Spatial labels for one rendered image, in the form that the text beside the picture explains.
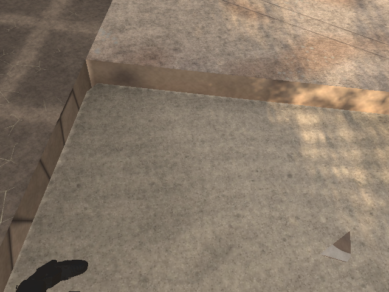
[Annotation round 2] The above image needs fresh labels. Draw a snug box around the robot left hand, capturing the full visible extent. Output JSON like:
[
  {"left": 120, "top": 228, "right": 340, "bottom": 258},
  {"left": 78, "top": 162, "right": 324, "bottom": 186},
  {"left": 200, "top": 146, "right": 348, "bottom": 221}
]
[{"left": 16, "top": 260, "right": 88, "bottom": 292}]

